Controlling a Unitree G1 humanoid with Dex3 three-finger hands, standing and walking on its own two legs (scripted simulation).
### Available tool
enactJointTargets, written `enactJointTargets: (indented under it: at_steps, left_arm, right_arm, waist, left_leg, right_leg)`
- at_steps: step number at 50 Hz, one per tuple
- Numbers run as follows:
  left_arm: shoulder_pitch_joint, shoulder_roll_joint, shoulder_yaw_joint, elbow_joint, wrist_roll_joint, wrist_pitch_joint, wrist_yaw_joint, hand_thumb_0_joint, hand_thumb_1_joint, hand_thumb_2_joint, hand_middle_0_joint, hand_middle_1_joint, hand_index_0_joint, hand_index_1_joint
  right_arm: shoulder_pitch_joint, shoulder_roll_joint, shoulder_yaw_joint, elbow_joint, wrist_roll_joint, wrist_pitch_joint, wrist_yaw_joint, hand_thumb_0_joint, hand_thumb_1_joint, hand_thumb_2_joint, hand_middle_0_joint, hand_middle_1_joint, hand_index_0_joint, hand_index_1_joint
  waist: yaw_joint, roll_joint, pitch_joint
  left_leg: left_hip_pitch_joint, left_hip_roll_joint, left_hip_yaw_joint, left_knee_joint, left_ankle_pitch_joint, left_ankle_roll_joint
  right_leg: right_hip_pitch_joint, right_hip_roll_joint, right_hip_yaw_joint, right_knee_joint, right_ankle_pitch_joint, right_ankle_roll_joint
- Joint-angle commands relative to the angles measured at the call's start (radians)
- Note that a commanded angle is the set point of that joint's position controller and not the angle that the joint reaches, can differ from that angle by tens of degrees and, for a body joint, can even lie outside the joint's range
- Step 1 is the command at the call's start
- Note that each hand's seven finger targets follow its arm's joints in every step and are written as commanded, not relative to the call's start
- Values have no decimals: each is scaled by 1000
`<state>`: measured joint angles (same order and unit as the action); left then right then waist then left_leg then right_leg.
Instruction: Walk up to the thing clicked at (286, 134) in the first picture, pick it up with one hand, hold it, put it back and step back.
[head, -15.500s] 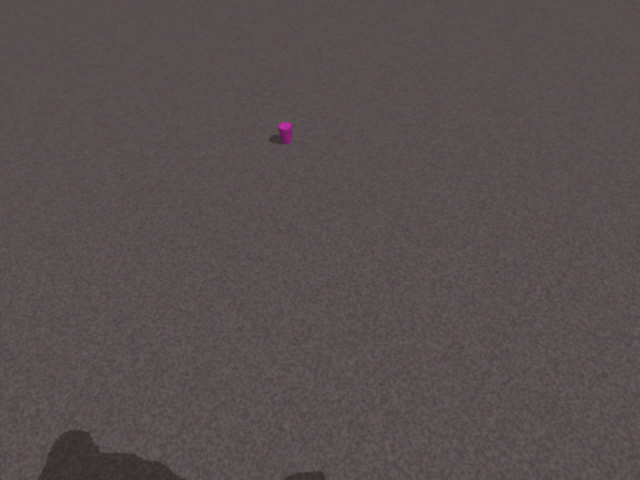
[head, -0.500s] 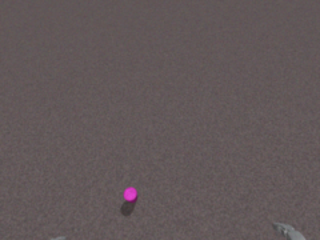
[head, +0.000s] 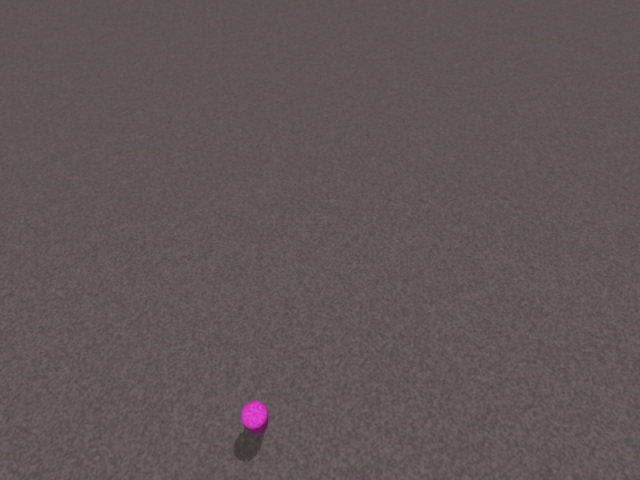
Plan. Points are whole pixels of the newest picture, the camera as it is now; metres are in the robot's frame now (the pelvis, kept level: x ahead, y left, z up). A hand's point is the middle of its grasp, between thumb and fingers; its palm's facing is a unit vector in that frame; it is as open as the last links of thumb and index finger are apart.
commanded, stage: walk up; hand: left
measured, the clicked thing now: (256, 420) +0.44 +0.24 -0.73
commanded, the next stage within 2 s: stand in 0.56 s
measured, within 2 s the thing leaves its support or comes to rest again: neither
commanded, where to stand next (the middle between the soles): +0.05 +0.01 m, yaw +0 degrees
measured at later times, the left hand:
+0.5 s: hand out of the picture +0.08 +0.24 -0.15, palm faces +0.01 -0.94 -0.35, open 7.4 cm
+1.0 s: hand out of the picture +0.09 +0.24 -0.16, palm faces -0.03 -0.94 -0.35, open 7.4 cm
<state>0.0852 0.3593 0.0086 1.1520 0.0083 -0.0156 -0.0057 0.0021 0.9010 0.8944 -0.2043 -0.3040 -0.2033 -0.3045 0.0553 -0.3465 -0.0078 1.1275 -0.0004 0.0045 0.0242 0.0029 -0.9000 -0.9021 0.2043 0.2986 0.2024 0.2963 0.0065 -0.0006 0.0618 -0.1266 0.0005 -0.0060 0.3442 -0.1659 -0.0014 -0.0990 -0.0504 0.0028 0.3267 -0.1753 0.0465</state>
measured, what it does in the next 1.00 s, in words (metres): stands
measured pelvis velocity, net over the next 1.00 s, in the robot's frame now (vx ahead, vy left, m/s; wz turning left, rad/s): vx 0.01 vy -0.02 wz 0.00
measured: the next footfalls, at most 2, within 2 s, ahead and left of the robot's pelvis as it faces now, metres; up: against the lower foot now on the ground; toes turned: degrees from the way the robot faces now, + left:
none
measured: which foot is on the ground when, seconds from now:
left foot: down 0.00-1.00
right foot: down 0.00-1.00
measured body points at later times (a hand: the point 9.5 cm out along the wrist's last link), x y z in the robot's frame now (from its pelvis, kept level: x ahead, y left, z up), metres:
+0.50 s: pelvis +0.01 -0.01 +0.00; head +0.02 -0.02 +0.45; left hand +0.08 +0.29 -0.13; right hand +0.08 -0.31 -0.14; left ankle +0.02 +0.12 -0.75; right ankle +0.00 -0.15 -0.75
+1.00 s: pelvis +0.01 -0.02 +0.00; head +0.03 -0.02 +0.45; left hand +0.09 +0.28 -0.13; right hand +0.09 -0.32 -0.13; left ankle +0.02 +0.12 -0.75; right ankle +0.00 -0.15 -0.75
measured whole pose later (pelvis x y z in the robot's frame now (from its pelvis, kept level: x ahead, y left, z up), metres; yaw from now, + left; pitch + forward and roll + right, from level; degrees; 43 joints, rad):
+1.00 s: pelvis +0.01 -0.02 +0.00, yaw +0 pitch -2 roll +0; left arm 0.10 0.35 0.01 1.13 0.01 -0.01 -0.01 0.00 0.90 0.89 -0.20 -0.30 -0.20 -0.30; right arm 0.10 -0.35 0.00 1.13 -0.01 -0.01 0.01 0.00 -0.90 -0.90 0.20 0.30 0.20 0.30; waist -0.01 0.00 0.06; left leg -0.12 0.03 -0.02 0.32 -0.17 -0.03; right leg -0.10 -0.02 -0.01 0.32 -0.19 0.02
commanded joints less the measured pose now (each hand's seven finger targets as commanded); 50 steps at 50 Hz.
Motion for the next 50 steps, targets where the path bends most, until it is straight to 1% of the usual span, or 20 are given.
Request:
enactJointTargets:
  at_steps: [1,2,3,4,7,10,11,13,17,25,27,28,29,31,32,36,41,42,45,50]
  left_arm:
    - [-39,212,41,-50,1,-19,8,0,900,900,-200,-300,-200,-300]
    - [-49,212,42,-52,1,-20,8,0,900,900,-200,-300,-200,-300]
    - [-44,211,42,-53,1,-21,8,0,900,900,-200,-300,-200,-300]
    - [-51,214,43,-52,2,-21,8,0,900,900,-200,-300,-200,-300]
    - [-48,214,45,-53,3,-20,8,0,900,900,-200,-300,-200,-300]
    - [-42,211,47,-54,2,-19,9,0,900,900,-200,-300,-200,-300]
    - [-35,210,48,-49,2,-20,9,0,900,900,-200,-300,-200,-300]
    - [-43,214,50,-54,3,-20,10,0,900,900,-200,-300,-200,-300]
    - [-43,213,51,-56,4,-18,11,0,900,900,-200,-300,-200,-300]
    - [-44,206,54,-60,1,-17,13,0,900,900,-200,-300,-200,-300]
    - [-46,208,54,-61,3,-16,14,0,900,900,-200,-300,-200,-300]
    - [-31,204,46,-61,1,-16,14,0,900,900,-200,-300,-200,-300]
    - [-33,205,47,-66,2,-15,13,0,900,900,-200,-300,-200,-300]
    - [-35,201,43,-73,-1,-17,10,0,900,900,-200,-300,-200,-300]
    - [-31,202,43,-74,-1,-16,10,0,900,900,-200,-300,-200,-300]
    - [-34,210,43,-80,1,-16,9,0,900,900,-200,-300,-200,-300]
    - [-24,207,38,-83,0,-15,10,0,900,900,-200,-300,-200,-300]
    - [-25,208,37,-85,2,-16,10,0,900,900,-200,-300,-200,-300]
    - [-24,211,37,-87,1,-19,10,0,900,900,-200,-300,-200,-300]
    - [-17,216,36,-89,-1,-17,11,0,900,900,-200,-300,-200,-300]
  right_arm:
    - [-66,-215,-44,-62,-1,-26,-16,0,-900,-900,200,300,200,300]
    - [-50,-211,-44,-57,1,-26,-16,0,-900,-900,200,300,200,300]
    - [-57,-215,-43,-59,0,-25,-16,0,-900,-900,200,300,200,300]
    - [-50,-212,-43,-57,-2,-24,-16,0,-900,-900,200,300,200,300]
    - [-35,-215,-44,-51,-2,-23,-16,0,-900,-900,200,300,200,300]
    - [-25,-213,-44,-47,-3,-24,-17,0,-900,-900,200,300,200,300]
    - [-29,-209,-44,-50,-2,-24,-16,0,-900,-900,200,300,200,300]
    - [-15,-206,-43,-46,-1,-23,-18,0,-900,-900,200,300,200,300]
    - [-10,-215,-46,-45,-3,-23,-20,0,-900,-900,200,300,200,300]
    - [3,-205,-45,-46,-2,-22,-24,0,-900,-900,200,300,200,300]
    - [-5,-206,-46,-47,-3,-21,-24,0,-900,-900,200,300,200,300]
    - [4,-207,-41,-51,-11,-27,-27,0,-900,-900,200,300,200,300]
    - [11,-214,-42,-48,-12,-30,-29,0,-900,-900,200,300,200,300]
    - [8,-218,-41,-50,-13,-33,-29,0,-900,-900,200,300,200,300]
    - [-4,-215,-39,-53,-11,-35,-28,0,-900,-900,200,300,200,300]
    - [2,-214,-38,-57,-9,-36,-29,0,-900,-900,200,300,200,300]
    - [-3,-217,-35,-56,-9,-34,-28,0,-900,-900,200,300,200,300]
    - [4,-216,-36,-56,-9,-33,-27,0,-900,-900,200,300,200,300]
    - [1,-219,-34,-59,-7,-33,-28,0,-900,-900,200,300,200,300]
    - [10,-217,-32,-55,-8,-34,-29,0,-900,-900,200,300,200,300]
  waist:
    - [2,16,-75]
    - [-3,1,-84]
    - [1,5,-77]
    - [-6,-1,-68]
    - [-6,-3,-72]
    - [-6,3,-77]
    - [-3,6,-77]
    - [-7,-12,-89]
    - [-9,3,-97]
    - [-9,0,-98]
    - [-9,-2,-99]
    - [-11,-17,-84]
    - [-11,-12,-90]
    - [-10,14,-86]
    - [-6,12,-83]
    - [-11,5,-102]
    - [-8,2,-83]
    - [-13,-9,-88]
    - [-12,2,-108]
    - [-10,2,-98]
  left_leg:
    - [7,117,-108,-93,0,19]
    - [10,115,-106,-87,18,18]
    - [11,112,-102,-82,10,18]
    - [1,109,-103,-87,-5,16]
    - [1,108,-103,-86,-10,14]
    - [-7,110,-107,-83,3,16]
    - [2,109,-107,-76,25,15]
    - [6,108,-102,-67,41,15]
    - [4,110,-102,-64,74,15]
    - [10,115,-95,-53,144,15]
    - [18,113,-90,-47,144,15]
    - [13,126,-100,-64,148,9]
    - [15,125,-95,-63,133,8]
    - [11,125,-95,-66,154,4]
    - [15,126,-95,-64,153,5]
    - [28,130,-91,-60,165,6]
    - [28,129,-88,-64,142,5]
    - [25,129,-87,-62,135,4]
    - [39,130,-83,-50,169,10]
    - [39,132,-82,-57,182,3]
  right_leg:
    - [-16,-70,53,-71,12,-50]
    - [-6,-74,58,-74,13,-52]
    - [-22,-73,60,-82,14,-51]
    - [-21,-75,61,-86,8,-49]
    - [-21,-78,65,-84,1,-53]
    - [-14,-73,62,-85,0,-54]
    - [-17,-72,60,-85,-1,-53]
    - [-11,-78,65,-82,20,-56]
    - [1,-78,56,-70,64,-55]
    - [14,-76,50,-61,105,-56]
    - [7,-78,51,-58,116,-58]
    - [4,-83,54,-57,97,-57]
    - [2,-85,60,-57,85,-58]
    - [3,-84,62,-54,95,-59]
    - [3,-82,61,-56,97,-59]
    - [12,-86,66,-52,118,-62]
    - [-4,-80,63,-60,99,-59]
    - [0,-82,64,-62,96,-60]
    - [22,-87,66,-55,150,-60]
    - [8,-82,62,-49,152,-62]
